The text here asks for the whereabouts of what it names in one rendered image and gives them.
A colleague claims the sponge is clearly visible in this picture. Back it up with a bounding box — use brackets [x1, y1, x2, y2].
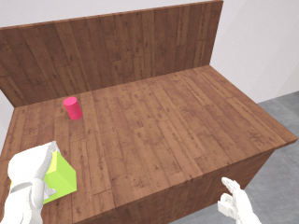
[10, 150, 77, 203]

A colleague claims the table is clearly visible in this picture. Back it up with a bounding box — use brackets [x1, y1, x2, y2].
[0, 0, 298, 224]

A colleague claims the robot right hand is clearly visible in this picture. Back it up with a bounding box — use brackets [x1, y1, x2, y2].
[218, 177, 253, 219]

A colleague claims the robot right forearm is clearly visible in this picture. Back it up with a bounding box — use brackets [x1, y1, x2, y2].
[235, 210, 262, 224]

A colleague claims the robot left forearm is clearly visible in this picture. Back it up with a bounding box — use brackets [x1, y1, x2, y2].
[0, 177, 45, 224]

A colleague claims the robot left hand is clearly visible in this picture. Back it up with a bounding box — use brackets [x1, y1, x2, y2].
[7, 141, 61, 200]

